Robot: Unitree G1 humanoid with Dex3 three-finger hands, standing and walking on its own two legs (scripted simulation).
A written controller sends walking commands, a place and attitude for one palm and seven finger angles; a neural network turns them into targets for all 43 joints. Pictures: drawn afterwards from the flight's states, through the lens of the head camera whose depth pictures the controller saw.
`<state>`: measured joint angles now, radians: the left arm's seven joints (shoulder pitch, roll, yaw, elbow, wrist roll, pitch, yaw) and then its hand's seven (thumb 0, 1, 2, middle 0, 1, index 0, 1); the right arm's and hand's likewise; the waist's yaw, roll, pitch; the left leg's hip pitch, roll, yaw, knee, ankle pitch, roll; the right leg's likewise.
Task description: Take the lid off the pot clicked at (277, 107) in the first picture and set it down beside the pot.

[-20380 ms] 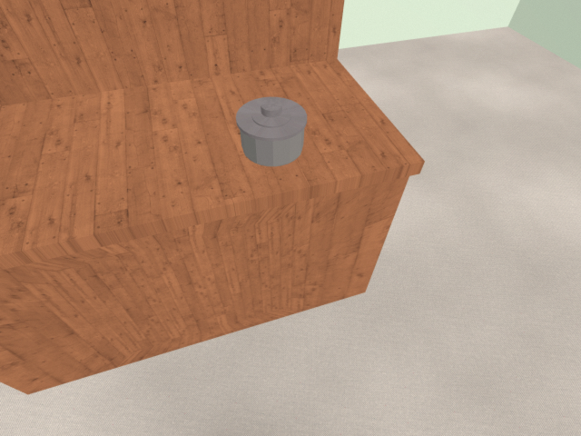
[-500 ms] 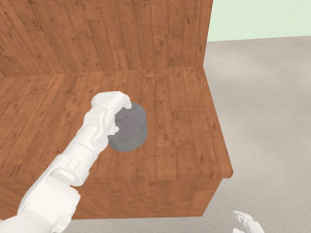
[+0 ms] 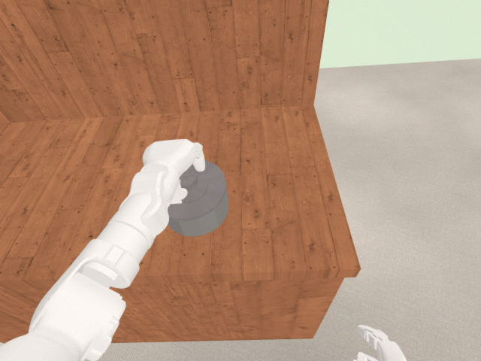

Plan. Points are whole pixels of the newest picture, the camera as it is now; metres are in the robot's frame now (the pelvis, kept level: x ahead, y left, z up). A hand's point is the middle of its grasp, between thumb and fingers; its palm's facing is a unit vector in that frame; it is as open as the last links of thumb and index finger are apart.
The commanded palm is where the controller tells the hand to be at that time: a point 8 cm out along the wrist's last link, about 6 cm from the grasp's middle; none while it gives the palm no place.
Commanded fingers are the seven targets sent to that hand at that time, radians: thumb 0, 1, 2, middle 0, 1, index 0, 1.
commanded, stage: close the fingers and squeeze the knob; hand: left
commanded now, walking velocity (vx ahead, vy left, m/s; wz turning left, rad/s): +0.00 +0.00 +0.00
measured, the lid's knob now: (185, 179) +0.45 +0.12 +0.04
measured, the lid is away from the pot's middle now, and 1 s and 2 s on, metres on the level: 0.01 0.01 0.00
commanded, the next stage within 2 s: lift the lid straight up in 0.96 s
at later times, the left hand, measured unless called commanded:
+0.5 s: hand (178, 181) +0.42 +0.13 +0.07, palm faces -0.29 -0.06 -0.96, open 7.7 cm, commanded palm +0.40 +0.13 +0.13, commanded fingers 0.00 0.39 0.93 -0.78 -0.97 -0.74 -0.95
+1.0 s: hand (177, 181) +0.42 +0.13 +0.07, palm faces -0.27 -0.06 -0.96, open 7.7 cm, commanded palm +0.40 +0.13 +0.13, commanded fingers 0.00 0.59 1.04 -0.90 -1.03 -0.84 -1.00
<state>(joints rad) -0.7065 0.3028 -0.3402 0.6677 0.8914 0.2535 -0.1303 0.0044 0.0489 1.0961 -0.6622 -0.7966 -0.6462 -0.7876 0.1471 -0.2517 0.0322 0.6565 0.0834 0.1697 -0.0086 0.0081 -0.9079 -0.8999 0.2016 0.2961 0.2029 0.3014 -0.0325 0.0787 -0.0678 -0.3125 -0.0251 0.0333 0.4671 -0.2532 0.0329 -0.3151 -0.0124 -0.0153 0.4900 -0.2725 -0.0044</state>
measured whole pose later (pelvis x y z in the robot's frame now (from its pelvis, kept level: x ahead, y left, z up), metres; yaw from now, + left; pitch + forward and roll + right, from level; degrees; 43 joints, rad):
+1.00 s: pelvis +0.00 +0.00 +0.00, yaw +0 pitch +6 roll +0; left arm -0.72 0.30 -0.34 0.69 0.90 0.27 -0.13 -0.01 0.20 0.88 -0.71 -0.94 -0.65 -0.90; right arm 0.15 -0.26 0.03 0.65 0.09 0.17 -0.01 0.01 -0.91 -0.90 0.20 0.30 0.20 0.30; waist -0.04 0.07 -0.06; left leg -0.32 -0.02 0.04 0.47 -0.25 0.04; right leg -0.32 -0.01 -0.01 0.48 -0.27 0.00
